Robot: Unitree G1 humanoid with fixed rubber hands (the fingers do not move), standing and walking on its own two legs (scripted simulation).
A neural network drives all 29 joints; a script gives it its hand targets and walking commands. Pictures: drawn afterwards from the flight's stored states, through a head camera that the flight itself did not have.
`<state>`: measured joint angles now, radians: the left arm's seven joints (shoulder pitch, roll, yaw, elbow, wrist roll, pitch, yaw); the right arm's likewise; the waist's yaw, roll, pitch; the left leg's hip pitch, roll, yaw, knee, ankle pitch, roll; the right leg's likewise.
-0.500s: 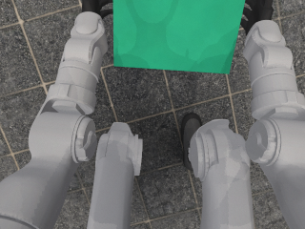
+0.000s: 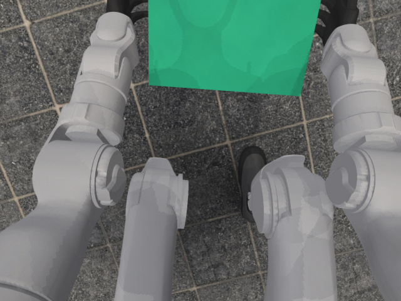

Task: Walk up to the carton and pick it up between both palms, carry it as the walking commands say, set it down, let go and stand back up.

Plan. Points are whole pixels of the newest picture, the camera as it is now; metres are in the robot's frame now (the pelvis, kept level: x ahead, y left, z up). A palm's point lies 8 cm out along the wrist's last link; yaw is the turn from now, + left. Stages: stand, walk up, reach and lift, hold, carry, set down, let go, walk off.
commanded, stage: set down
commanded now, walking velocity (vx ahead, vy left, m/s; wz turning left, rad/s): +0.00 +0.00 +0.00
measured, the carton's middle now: (224, 39) +0.52 -0.06 -0.25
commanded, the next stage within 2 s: none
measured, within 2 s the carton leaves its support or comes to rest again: rests again in 1.12 s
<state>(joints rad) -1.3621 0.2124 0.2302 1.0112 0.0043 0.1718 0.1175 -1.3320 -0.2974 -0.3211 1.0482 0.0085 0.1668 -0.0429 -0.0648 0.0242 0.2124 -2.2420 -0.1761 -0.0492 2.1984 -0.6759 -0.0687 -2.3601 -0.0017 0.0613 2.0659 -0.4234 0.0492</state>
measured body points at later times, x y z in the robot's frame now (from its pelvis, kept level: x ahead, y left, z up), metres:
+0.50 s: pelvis +0.01 +0.00 +0.00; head +0.37 -0.01 +0.27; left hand +0.56 +0.11 -0.17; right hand +0.53 -0.23 -0.17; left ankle +0.08 +0.12 -0.34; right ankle +0.14 -0.14 -0.34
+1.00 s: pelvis +0.01 +0.00 +0.00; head +0.37 -0.01 +0.26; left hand +0.56 +0.11 -0.18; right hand +0.53 -0.23 -0.18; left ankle +0.08 +0.12 -0.34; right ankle +0.14 -0.14 -0.34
